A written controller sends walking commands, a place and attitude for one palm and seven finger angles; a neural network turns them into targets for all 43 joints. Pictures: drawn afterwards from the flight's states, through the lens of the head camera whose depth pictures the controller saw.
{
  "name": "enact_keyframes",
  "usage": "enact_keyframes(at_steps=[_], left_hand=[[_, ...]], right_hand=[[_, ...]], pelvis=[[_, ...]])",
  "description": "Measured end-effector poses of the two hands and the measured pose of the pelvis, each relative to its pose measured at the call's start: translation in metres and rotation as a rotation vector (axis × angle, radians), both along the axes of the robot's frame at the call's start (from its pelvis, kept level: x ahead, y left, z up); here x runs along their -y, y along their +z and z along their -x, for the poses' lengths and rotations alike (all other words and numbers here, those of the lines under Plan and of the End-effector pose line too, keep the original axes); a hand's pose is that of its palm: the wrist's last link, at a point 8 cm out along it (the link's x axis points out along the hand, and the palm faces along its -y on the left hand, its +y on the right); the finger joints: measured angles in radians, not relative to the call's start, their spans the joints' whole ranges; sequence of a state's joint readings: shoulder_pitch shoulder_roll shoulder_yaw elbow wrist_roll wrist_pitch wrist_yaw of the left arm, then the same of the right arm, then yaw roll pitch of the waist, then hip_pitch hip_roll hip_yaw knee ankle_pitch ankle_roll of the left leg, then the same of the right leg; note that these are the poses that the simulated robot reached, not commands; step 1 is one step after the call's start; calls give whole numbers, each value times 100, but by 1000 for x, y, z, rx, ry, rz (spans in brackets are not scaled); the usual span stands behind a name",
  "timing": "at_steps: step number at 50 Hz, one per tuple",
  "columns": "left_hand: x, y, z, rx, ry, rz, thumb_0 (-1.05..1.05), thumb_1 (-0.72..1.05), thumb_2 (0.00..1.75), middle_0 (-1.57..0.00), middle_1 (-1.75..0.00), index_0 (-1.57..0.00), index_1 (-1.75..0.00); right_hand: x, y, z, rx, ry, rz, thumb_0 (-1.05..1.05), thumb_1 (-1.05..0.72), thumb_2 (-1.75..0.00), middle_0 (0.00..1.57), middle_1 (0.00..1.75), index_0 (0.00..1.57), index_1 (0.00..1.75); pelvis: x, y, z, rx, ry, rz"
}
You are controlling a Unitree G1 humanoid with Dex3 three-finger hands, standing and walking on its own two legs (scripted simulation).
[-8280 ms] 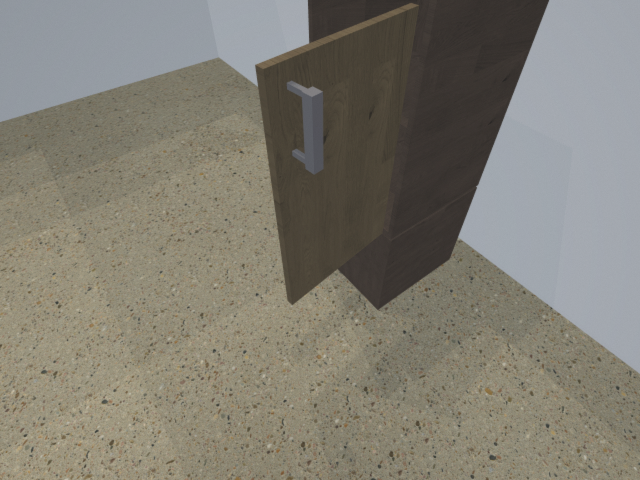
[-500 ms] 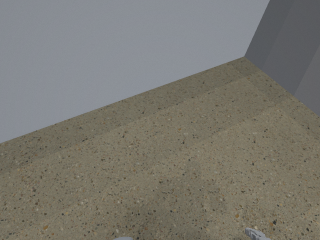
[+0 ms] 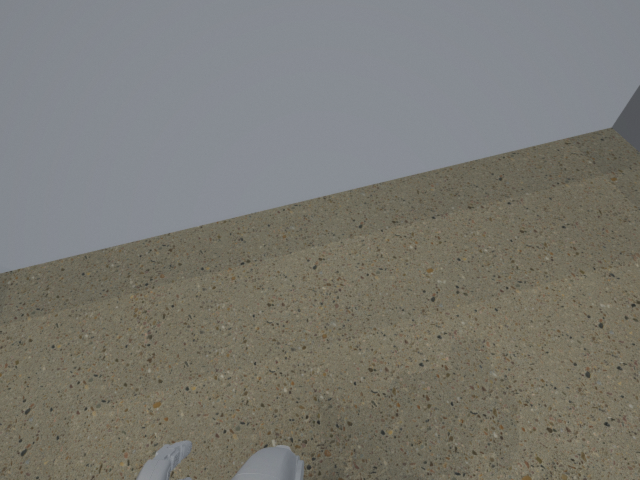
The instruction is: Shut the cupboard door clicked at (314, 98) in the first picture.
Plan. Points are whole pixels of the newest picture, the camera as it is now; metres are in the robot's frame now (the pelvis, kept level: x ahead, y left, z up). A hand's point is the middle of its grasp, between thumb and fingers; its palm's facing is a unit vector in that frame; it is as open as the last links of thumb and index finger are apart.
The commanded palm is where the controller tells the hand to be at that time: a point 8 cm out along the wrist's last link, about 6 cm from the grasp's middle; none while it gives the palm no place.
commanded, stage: walk to a spot facing it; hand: left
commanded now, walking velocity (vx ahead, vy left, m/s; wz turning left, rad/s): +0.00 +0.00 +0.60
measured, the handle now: out of the picture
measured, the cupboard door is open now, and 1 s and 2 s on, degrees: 97 97 97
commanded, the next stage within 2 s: none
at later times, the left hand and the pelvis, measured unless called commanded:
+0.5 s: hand out of the picture +0.00 +0.25 -0.17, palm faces +0.35 -0.90 -0.25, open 7.4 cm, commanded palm none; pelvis +0.01 +0.02 +0.00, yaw +18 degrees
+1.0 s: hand out of the picture +0.01 +0.17 -0.14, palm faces +0.59 -0.76 -0.26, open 7.3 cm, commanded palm none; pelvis +0.06 -0.02 +0.01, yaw +37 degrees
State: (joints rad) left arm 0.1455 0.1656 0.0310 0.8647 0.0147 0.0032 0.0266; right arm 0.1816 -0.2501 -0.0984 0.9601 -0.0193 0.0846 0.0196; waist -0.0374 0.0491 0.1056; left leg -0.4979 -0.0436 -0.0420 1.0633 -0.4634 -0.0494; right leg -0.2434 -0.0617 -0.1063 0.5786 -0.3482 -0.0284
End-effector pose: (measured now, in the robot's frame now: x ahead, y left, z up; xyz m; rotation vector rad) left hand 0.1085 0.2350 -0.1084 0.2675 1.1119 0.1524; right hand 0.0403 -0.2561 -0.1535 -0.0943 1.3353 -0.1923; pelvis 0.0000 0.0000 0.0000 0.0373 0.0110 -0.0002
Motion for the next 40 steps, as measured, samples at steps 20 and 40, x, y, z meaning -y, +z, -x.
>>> enact_keyframes(at_steps=[20,40], left_hand=[[-44,-47,148,-214,391,62,1,91,90,-20,-30,-20,-30],[-16,-8,87,14,484,1,0,91,90,-20,-30,-20,-30]], right_hand=[[-61,27,-158,225,401,66,1,-91,-89,19,30,20,30],[-38,-1,-150,27,491,1,1,-90,-89,20,30,20,30]], pelvis=[[-20,-15,-9,16,270,10],[18,-7,-33,-9,478,22]])
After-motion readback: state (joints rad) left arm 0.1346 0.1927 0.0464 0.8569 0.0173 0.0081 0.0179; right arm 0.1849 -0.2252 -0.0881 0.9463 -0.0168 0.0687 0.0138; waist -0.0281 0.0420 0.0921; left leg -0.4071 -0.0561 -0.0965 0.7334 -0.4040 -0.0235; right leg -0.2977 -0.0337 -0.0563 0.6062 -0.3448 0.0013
